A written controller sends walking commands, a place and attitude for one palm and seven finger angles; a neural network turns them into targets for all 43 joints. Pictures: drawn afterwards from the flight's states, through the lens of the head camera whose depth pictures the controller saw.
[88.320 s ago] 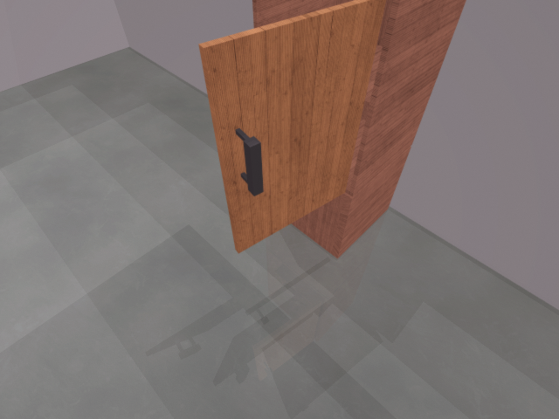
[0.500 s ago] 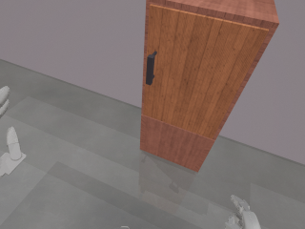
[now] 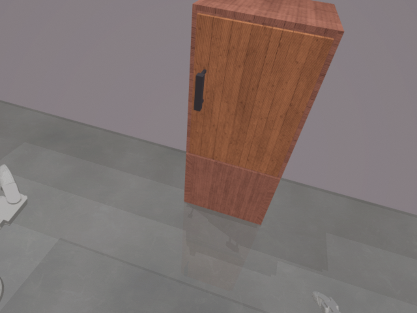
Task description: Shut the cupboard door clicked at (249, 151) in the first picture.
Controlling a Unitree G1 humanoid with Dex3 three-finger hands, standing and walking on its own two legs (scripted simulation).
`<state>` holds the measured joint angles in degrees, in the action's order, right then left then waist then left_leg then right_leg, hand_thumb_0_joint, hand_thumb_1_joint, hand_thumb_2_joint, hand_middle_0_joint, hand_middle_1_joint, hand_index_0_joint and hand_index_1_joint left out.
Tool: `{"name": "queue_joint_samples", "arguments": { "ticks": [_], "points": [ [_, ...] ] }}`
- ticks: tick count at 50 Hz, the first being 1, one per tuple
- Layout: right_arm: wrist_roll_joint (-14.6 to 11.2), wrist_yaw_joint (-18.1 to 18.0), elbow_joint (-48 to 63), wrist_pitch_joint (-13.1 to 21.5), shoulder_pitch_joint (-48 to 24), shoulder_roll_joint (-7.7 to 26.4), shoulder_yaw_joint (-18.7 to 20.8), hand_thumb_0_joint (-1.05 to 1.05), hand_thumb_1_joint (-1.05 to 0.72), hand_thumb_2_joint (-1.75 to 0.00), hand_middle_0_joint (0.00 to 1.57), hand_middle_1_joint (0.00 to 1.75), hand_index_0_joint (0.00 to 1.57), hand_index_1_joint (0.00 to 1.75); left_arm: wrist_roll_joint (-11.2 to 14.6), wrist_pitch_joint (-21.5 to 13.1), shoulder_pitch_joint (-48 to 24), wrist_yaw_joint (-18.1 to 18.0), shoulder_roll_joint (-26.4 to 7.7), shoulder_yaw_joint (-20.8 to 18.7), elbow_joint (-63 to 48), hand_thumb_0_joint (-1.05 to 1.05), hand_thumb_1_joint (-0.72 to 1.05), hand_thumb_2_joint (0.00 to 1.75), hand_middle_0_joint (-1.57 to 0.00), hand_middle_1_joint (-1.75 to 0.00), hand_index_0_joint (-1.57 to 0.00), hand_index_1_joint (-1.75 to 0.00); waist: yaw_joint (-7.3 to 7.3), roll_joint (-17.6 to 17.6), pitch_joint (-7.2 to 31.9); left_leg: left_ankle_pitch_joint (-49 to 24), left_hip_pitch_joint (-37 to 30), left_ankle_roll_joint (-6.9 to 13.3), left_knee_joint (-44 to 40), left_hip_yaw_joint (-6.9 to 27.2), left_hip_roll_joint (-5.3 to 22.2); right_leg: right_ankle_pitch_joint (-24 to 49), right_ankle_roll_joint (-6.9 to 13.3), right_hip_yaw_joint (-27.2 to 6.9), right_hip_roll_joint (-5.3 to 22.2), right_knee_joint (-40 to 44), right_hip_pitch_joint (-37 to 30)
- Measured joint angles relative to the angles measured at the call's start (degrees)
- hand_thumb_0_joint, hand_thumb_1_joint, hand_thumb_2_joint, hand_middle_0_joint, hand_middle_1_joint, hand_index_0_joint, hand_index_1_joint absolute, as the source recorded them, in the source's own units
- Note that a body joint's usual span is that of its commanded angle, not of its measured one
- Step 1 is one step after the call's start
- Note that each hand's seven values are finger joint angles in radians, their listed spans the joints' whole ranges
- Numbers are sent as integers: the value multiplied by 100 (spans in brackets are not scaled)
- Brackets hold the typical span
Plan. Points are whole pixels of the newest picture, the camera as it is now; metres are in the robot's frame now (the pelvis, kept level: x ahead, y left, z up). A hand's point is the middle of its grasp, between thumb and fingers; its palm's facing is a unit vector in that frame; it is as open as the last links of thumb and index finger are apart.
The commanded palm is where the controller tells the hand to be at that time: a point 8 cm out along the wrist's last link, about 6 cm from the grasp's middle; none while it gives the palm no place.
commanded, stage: stop stepping back and stand still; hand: left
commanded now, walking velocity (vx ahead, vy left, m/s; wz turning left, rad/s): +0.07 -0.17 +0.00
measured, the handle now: (201, 90) +0.86 +0.08 +0.02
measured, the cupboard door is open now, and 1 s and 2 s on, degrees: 0 0 0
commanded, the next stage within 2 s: let the arm hang, fingers relaxed in 0.38 s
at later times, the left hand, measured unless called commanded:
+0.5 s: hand (58, 202) +0.22 +0.24 +0.17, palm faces +0.41 -0.83 -0.38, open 7.4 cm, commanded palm none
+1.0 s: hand out of the picture -0.03 +0.20 -0.16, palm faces -0.02 -0.97 -0.22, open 7.2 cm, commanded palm none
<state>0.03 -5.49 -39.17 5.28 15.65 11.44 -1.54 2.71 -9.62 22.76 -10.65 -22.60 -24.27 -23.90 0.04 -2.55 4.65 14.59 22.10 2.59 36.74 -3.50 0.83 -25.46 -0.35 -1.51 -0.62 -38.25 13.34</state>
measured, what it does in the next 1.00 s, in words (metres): steps on the spot: right foot, then left foot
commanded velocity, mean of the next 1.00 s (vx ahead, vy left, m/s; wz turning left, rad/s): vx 0.02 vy -0.01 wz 0.00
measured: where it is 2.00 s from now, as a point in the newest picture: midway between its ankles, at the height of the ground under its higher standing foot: outside the picture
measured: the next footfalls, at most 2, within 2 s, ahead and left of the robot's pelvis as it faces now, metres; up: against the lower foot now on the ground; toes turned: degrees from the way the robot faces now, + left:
right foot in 0.24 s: +0.00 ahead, -0.08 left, +0.00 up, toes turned -6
left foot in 0.50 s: +0.09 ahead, +0.13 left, +0.00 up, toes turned -2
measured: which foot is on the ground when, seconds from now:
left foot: down 0.00-0.26, up 0.28-0.48, down 0.50-1.00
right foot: up 0.00-0.22, down 0.24-1.00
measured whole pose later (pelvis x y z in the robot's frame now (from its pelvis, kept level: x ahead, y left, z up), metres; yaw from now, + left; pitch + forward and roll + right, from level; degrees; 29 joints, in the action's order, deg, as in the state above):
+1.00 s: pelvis -0.01 +0.01 +0.02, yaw -3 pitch -2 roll -1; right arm 1.2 -1.8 -61.3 -1.9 14.5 10.2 -0.5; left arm -0.8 1.3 19.8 -1.0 -11.7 -0.5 63.5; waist 0.6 0.2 -2.8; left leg 9.8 14.2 -1.1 25.7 0.3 1.8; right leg -15.8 2.9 4.5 -2.2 -23.6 6.3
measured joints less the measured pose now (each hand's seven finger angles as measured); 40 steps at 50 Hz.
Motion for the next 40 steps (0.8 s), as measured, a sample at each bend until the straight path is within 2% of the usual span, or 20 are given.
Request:
{"name": "queue_joint_samples", "arguments": {
  "ticks": [2,4,7,9,11,13,14,16,18,20,24,25,26,29,31,34,36,37,38,40],
  "points": [
    [43,22,40,75,12,-95,-13,1,-90,-90,21,30,21,30,32,98,156,7,-22,-106,45,1,89,90,-20,-30,-20,-30,-172,3,-104,-189,-179,-13,-381,-130,42,-115,46,-16,-116,-612,323],
    [75,90,124,153,115,-181,-40,1,-90,-90,21,30,21,30,31,134,441,49,-84,-88,-131,1,89,90,-20,-30,-20,-30,-296,12,-188,-460,-400,-26,-854,-207,110,-3,70,156,-203,-732,464],
    [110,162,248,141,307,-232,-96,1,-90,-90,21,30,21,30,15,83,1017,135,-229,16,-530,1,89,90,-20,-30,-20,-30,-388,45,-182,-691,-619,-107,-1341,-312,229,96,100,542,-285,-108,327],
    [126,161,327,60,402,-219,-90,1,-90,-90,21,30,21,30,-14,52,1275,176,-345,72,-667,1,89,90,-20,-30,-20,-30,-429,87,-147,-593,-614,-137,-1379,-343,249,146,144,764,-313,462,75],
    [145,138,394,-37,442,-189,-64,1,-90,-90,21,30,21,30,-36,32,1406,192,-533,19,-678,1,89,90,-20,-30,-20,-30,-454,54,-99,-388,-455,-149,-1168,-382,169,191,249,797,-270,1012,-224],
    [161,130,389,-143,356,-89,-1,1,-90,-90,21,30,21,30,-43,11,1339,191,-630,-70,-571,1,89,90,-21,-30,-21,-30,-390,124,-145,-29,-130,-208,-578,-348,155,842,516,752,-258,1186,-208],
    [150,138,311,-186,296,-21,41,1,-90,-90,21,30,21,30,-38,4,1248,181,-613,-74,-475,1,89,90,-21,-30,-21,-30,-336,214,-186,208,21,-246,-169,-215,159,989,574,762,-295,1056,-155],
    [98,174,114,-231,245,78,114,1,-90,-90,21,30,21,30,-31,-34,1090,128,-494,-65,-268,1,88,90,-21,-30,-21,-30,-225,290,-165,548,276,-298,691,25,105,870,596,715,-327,900,-154],
    [66,189,1,-235,259,147,148,1,-90,-90,21,30,21,30,-43,-86,987,66,-290,-48,-81,1,88,90,-21,-30,-21,-30,-160,282,-110,547,376,-323,1153,116,86,746,572,662,-304,880,-241],
    [51,167,-51,-185,283,192,163,1,-90,-90,21,30,21,30,-74,-113,850,23,-92,15,29,1,89,90,-21,-30,-21,-30,-109,239,-94,475,302,-301,1059,107,135,684,543,644,-255,866,-335],
    [51,98,-15,-43,245,277,188,1,-90,-90,21,30,20,30,-114,-170,580,8,152,231,-30,1,89,90,-21,-30,-21,-30,-66,232,-178,-6,-186,-212,-24,122,263,476,461,749,-198,656,-428],
    [58,200,-53,97,200,357,225,1,-90,-90,21,30,20,30,-206,-283,443,80,149,370,167,1,89,90,-20,-30,-21,-30,-54,315,-166,-384,-230,-206,-193,183,296,378,418,814,-198,455,-313],
    [56,324,-123,100,90,440,238,1,-90,-90,20,30,20,30,-271,-207,185,247,115,589,593,1,89,90,-20,-30,-20,-30,-37,329,-157,-343,-121,-249,-97,189,227,245,352,825,-108,158,-130],
    [137,495,-248,-240,-390,625,153,1,-90,-90,20,30,20,30,-360,590,-589,712,222,1339,2475,0,90,90,-19,-30,-19,-30,-28,377,-197,-83,147,-255,156,101,-9,-44,141,543,98,-416,308],
    [167,521,-313,-369,-671,644,92,1,-90,-90,20,30,20,30,-385,997,-930,913,428,1824,3877,0,90,90,-19,-30,-19,-30,-104,506,-320,-104,179,-258,150,122,-46,88,223,536,112,-425,347],
    [166,548,-486,-514,-824,466,32,1,-90,-90,20,30,20,30,-433,1217,-970,1090,813,2399,5546,0,91,90,-19,-30,-19,-30,-200,525,-412,-74,97,-297,2,211,-25,185,345,587,53,-140,211],
    [190,559,-639,-595,-784,304,5,1,-90,-90,20,30,20,30,-446,1236,-829,1111,1079,2603,6348,1,91,90,-19,-30,-19,-30,-191,405,-480,84,-40,-292,-12,320,-9,275,386,594,-2,60,100],
    [193,556,-729,-612,-730,236,-2,1,-90,-90,20,30,20,30,-440,1234,-742,1109,1207,2662,6688,1,91,90,-20,-30,-19,-30,-179,358,-516,-138,-156,-301,-123,366,27,312,393,608,-45,145,44],
    [193,538,-856,-614,-671,150,1,1,-90,-90,20,30,20,30,-388,1208,-688,1051,1302,2608,6983,0,92,90,-20,-30,-20,-30,-170,276,-561,-174,-227,-352,-229,398,35,339,389,634,-56,223,-12],
    [185,495,-1169,-632,-531,-24,-13,1,-90,-90,20,30,20,30,-347,1131,-675,905,1243,2369,7380,-2,98,90,-20,-30,-20,-30,-48,105,-658,-195,-348,-426,-414,448,37,434,383,680,-68,458,-164]
  ]
}}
